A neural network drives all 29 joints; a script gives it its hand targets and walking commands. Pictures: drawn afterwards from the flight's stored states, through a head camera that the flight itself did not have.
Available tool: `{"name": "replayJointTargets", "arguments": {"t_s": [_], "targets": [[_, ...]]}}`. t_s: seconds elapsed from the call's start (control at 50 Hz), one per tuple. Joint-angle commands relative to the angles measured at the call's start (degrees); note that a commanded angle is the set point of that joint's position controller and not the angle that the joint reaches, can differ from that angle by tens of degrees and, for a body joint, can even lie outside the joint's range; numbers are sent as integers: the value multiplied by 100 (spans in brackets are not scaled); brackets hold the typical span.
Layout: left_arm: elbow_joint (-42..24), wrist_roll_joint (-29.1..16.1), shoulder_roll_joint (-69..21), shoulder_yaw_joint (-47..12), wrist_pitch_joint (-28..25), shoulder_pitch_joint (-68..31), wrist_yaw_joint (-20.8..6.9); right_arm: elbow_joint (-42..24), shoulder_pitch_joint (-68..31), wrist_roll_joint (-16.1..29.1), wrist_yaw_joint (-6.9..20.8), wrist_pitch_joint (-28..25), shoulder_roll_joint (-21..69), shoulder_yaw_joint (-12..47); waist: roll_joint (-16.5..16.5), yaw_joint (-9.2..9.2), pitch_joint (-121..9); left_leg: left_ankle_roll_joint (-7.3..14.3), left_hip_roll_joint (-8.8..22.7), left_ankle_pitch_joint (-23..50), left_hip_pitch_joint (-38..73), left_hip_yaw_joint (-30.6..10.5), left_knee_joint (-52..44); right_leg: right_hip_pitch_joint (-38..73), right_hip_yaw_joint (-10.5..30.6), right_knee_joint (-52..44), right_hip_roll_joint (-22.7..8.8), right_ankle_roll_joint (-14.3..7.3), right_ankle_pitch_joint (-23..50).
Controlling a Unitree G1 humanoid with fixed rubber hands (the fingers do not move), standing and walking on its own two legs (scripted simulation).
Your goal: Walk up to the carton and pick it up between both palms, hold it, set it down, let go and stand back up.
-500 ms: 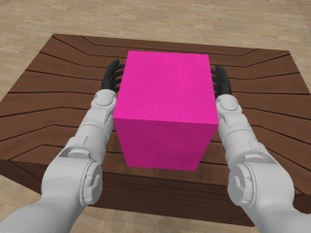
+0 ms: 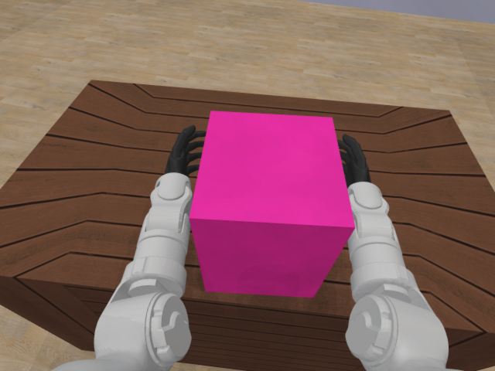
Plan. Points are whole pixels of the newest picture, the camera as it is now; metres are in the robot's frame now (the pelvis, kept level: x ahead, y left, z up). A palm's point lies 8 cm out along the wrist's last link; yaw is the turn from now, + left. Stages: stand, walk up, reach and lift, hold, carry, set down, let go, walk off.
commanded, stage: reach and lift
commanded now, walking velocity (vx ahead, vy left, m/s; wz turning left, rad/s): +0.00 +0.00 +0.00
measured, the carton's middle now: (265, 209) +0.40 -0.01 +0.04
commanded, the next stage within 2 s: none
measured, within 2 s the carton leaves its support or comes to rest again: leaves its support in 0.42 s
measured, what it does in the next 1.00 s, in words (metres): shifts its weight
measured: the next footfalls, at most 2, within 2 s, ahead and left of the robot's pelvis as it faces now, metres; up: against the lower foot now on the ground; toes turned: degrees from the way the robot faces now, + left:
none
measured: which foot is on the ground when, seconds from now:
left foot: down 0.00-1.00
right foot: down 0.00-1.00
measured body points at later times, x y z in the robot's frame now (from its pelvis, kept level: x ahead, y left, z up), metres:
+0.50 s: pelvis -0.02 -0.01 +0.00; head +0.00 -0.02 +0.45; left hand +0.41 +0.14 +0.12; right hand +0.41 -0.16 +0.11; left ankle -0.06 +0.11 -0.75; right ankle +0.01 -0.13 -0.75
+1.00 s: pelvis -0.05 -0.02 +0.00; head -0.07 -0.03 +0.45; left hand +0.37 +0.14 +0.20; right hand +0.39 -0.16 +0.19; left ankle -0.06 +0.11 -0.75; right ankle +0.01 -0.13 -0.75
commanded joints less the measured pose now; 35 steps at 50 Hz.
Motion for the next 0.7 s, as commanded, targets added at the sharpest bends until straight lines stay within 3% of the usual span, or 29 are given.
{"name": "replayJointTargets", "arguments": {"t_s": [0.0,0.04,0.06,0.12,0.2,0.22,0.26,0.32,0.34,0.46,0.5,0.56,0.58,0.64,0.68], "targets": [[-255,-55,-2658,-1500,-142,-2264,-468,-215,-2299,65,475,-268,3013,1471,-18,114,-2412,-104,-158,2714,98,-57,320,2580,336,192,218,-305,1903],[-217,-40,-2689,-1595,-116,-2197,-442,-155,-2196,77,445,-239,2975,1443,98,57,-2283,-212,-132,2962,95,-59,330,2578,297,191,225,-347,1992],[-143,-14,-2712,-1595,-86,-2122,-432,-185,-2169,52,432,-246,2975,1476,222,147,-2302,-216,-135,2988,120,-57,385,2647,313,183,226,-364,1996],[-50,-39,-2772,-1552,-67,-2236,-447,-300,-2423,1,390,-237,3077,1498,-110,34,-2410,-193,-141,3019,199,-74,434,2540,286,240,209,-281,2126],[-180,-205,-2956,-1782,-6,-2394,-401,-493,-2605,268,381,-167,3180,1772,137,125,-2587,-180,-106,3066,172,-96,418,2712,347,299,227,-334,2100],[-240,-221,-3058,-1873,40,-2560,-394,-435,-2654,254,372,-124,3201,1750,144,46,-2584,-186,-102,3095,260,-93,446,2597,312,299,246,-349,2029],[-308,-549,-2969,-2078,69,-2696,-398,-625,-2799,324,317,-59,3108,1860,-55,-85,-2743,-175,-112,3058,376,-173,555,2641,321,374,237,-338,2040],[-723,-820,-2802,-2340,122,-3031,-349,-908,-3062,578,222,33,2975,2085,156,-55,-3164,-181,-126,3005,305,-71,702,2868,320,509,254,-356,1988],[-832,-908,-2780,-2416,128,-3141,-323,-1019,-3164,615,189,32,2942,2119,36,-35,-3270,-177,-126,3040,254,-96,791,2881,306,592,282,-330,1987],[-739,-1166,-2902,-2641,508,-3317,-252,-1090,-3409,964,58,468,3300,2610,-55,40,-2933,-52,-129,2109,-12,-172,680,3117,305,800,218,-233,1541],[-703,-1181,-2836,-2655,683,-3383,-236,-1045,-3564,1000,78,632,3074,2500,61,-15,-2812,-72,-124,1730,40,-147,671,2970,308,762,222,-264,1089],[-609,-1347,-2646,-2508,931,-3565,-255,-1165,-3826,1024,58,862,2902,2362,-52,-54,-2458,-95,-129,1211,-177,-143,719,2959,276,793,221,-251,643],[-645,-1360,-2520,-2414,1007,-3674,-277,-1049,-3739,1006,76,974,2854,2332,-185,-8,-2317,-51,-125,858,-272,-109,666,2991,218,841,235,-217,370],[-524,-1289,-2342,-2151,1226,-3695,-303,-1059,-3846,1057,106,1214,2700,2183,-19,119,-1905,-30,-192,568,-493,-36,696,3109,321,932,202,-242,182],[-703,-1292,-2179,-2015,1354,-3903,-335,-1057,-3961,1108,158,1382,2772,2231,-174,216,-1918,28,-170,397,-659,-58,695,3124,272,993,229,-221,3]]}}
